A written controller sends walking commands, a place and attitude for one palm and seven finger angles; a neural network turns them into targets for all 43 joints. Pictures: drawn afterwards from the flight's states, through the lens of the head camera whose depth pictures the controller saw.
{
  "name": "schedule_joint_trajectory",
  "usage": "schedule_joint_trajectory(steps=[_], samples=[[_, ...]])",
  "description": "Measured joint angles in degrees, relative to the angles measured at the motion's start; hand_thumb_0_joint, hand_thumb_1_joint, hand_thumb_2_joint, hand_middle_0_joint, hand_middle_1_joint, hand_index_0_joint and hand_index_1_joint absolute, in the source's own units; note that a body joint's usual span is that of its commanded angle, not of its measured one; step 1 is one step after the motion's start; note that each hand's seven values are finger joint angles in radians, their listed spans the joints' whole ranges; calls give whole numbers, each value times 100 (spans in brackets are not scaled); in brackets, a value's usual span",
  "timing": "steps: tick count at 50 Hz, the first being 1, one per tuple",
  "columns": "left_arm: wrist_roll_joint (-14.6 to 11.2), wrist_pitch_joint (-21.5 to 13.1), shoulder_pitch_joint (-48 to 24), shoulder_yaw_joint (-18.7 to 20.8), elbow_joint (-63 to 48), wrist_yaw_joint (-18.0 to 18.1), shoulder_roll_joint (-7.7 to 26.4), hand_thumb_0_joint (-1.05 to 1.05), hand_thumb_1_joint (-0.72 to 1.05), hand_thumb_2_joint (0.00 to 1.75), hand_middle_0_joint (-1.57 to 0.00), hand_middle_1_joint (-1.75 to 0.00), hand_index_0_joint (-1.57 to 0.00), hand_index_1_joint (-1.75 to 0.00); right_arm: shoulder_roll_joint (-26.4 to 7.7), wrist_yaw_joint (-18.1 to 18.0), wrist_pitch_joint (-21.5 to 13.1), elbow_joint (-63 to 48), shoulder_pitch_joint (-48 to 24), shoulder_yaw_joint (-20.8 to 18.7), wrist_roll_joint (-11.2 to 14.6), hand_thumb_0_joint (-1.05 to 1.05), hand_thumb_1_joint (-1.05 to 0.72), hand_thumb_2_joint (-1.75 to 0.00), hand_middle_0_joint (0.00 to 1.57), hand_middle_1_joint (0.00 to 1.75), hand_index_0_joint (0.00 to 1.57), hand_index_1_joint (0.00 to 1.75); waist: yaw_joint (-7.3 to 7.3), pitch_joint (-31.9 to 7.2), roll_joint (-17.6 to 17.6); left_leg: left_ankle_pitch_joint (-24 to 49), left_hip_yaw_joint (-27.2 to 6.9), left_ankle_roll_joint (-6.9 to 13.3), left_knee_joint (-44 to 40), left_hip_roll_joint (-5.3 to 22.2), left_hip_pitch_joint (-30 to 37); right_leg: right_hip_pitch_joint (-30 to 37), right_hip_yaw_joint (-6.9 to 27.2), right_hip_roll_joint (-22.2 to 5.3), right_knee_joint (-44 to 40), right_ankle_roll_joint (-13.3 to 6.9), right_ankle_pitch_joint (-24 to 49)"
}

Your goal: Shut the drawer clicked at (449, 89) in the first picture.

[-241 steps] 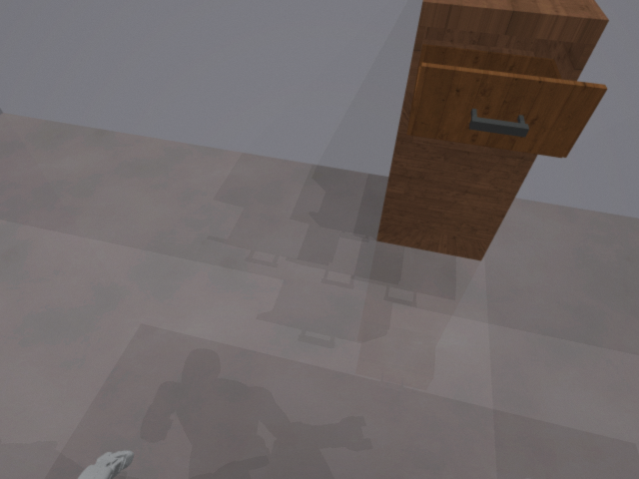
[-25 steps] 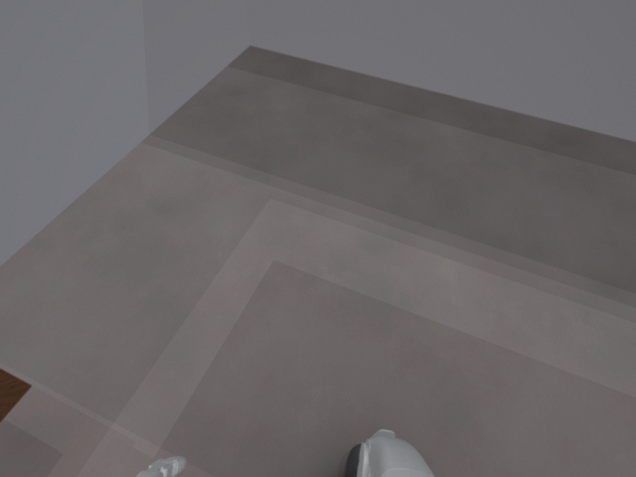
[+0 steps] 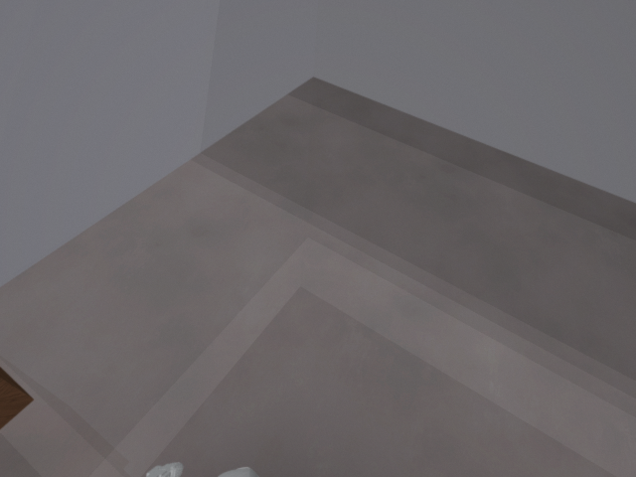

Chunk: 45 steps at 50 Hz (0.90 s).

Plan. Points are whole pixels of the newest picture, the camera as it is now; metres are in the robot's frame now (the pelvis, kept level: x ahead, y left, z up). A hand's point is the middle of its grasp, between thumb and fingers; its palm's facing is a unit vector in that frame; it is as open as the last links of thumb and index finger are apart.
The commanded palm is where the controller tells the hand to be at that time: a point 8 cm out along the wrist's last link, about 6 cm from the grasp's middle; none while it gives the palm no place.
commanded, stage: turn to face it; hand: left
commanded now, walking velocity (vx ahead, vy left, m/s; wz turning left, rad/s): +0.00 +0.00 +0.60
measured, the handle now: out of the picture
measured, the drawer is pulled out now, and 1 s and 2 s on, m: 0.23 0.23 0.23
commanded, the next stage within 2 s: take the last steps up to it in 1.56 s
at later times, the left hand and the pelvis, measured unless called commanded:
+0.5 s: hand out of the picture +0.09 +0.19 -0.14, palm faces +0.27 -0.92 -0.27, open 7.3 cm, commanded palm none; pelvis +0.02 -0.04 +0.01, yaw +15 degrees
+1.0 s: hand out of the picture -0.11 +0.16 -0.17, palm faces +0.58 -0.78 -0.24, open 7.3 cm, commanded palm none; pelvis -0.01 -0.03 +0.00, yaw +33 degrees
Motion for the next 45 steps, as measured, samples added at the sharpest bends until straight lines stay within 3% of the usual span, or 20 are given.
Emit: schedule_joint_trajectory(steps=[2, 4, 8, 12, 17, 22, 25, 27, 29, 32, 34, 39, 45], samples=[[-45, 85, 82, 52, -15, -12, 93, 0, 92, 90, -20, -30, -21, -29, 4, 19, -56, -100, -37, -20, -28, 0, -92, -90, 19, 30, 19, 30, 9, 35, -169, 16, 31, 366, -136, -190, 41, -270, 107, -208, 677, 169, -430], [-50, 212, 133, 91, -18, 3, 185, 0, 92, 90, -20, -30, -21, -29, 13, 4, -120, -188, -110, 1, -30, 0, -92, -90, 19, 30, 19, 30, 33, 121, -229, -82, 31, 577, -86, -278, -17, -786, 672, -113, 1809, 302, -1025], [-28, 300, 149, 160, 14, -29, 294, 0, 91, 90, -20, -30, -20, -29, 20, -82, -164, -274, -121, 23, -16, 0, -91, -90, 19, 30, 20, 30, 24, 202, -141, 228, -108, 611, -675, -419, 132, -1512, 1329, 12, 3070, 433, -591], [-44, 288, 165, 190, -75, -44, 361, 1, 91, 90, -20, -30, -20, -29, 9, -96, -151, -260, -79, 38, 4, 0, -91, -90, 20, 30, 20, 30, 54, 174, -12, 563, -302, 624, -1267, -527, 324, -1676, 1648, -26, 2903, 536, -196], [-61, 322, 88, 212, -187, -16, 410, 1, 91, 90, -20, -30, -20, -29, -3, -54, -94, -242, -48, 7, 1, 0, -90, -90, 20, 30, 20, 30, 17, 83, 86, 752, -613, 543, -1539, -612, 409, -1452, 1793, -14, 2164, 609, -225], [-91, 302, -78, 155, -352, -11, 324, 0, 91, 90, -20, -30, -20, -29, -121, -12, 8, -265, -97, -83, -19, 0, -90, -90, 20, 30, 20, 30, -72, 51, 230, 824, -980, 386, -1463, -684, 289, -994, 1755, 152, 1083, 571, -324], [-110, 201, -78, 85, -495, -22, 249, 0, 91, 90, -20, -30, -20, -29, -232, 8, 81, -306, -109, -162, 1, 0, -90, -90, 20, 30, 20, 30, -81, 0, 290, 790, -1190, 238, -1222, -787, 102, -458, 1667, 257, -134, 487, 171], [-57, 124, -35, 25, -539, -4, 151, 0, 91, 90, -20, -30, -20, -29, -346, 11, 141, -303, -136, -243, 24, 0, -90, -90, 20, 30, 20, 30, -39, -7, 387, 5, -1238, 134, -499, -820, -185, -357, 1546, 256, -342, 244, 286], [-34, 132, 67, -61, -549, 1, 49, 0, 91, 90, -20, -30, -20, -29, -456, 22, 206, -293, -131, -304, -7, 0, -90, -90, 20, 30, 20, 30, -44, -34, 432, -570, -1132, 75, 688, -868, -532, -283, 1373, 161, -314, 134, 302], [-29, 133, 249, -102, -512, 14, -24, 0, 91, 90, -20, -30, -21, -29, -550, 73, 238, -287, -157, -337, -25, 0, -91, -90, 19, 30, 20, 30, -37, -42, 367, -463, -874, -46, 1985, -736, -806, -82, 1197, 12, -542, 107, 402], [-25, 116, 327, -128, -478, 7, -35, 0, 91, 90, -20, -30, -21, -29, -578, 97, 234, -300, -178, -335, -15, 0, -91, -90, 19, 30, 19, 30, -52, 0, 308, -324, -795, -130, 2317, -606, -818, 15, 1060, -69, -650, 103, 446], [3, 86, 464, -154, -426, -4, -18, 0, 91, 90, -20, -30, -21, -30, -578, 114, 297, -253, -271, -285, 6, 0, -91, -90, 19, 30, 19, 30, 15, 137, 165, -445, -667, -247, 1844, -362, -480, 103, 684, -254, -680, 126, 422], [35, 131, 612, -80, -333, -31, 182, 0, 91, 90, -20, -30, -21, -30, -491, 118, 250, -306, -545, -151, 50, 0, -91, -90, 19, 30, 19, 30, 223, 306, -20, -647, -309, -134, 122, -351, 290, -22, 311, -523, -290, 292, 216]])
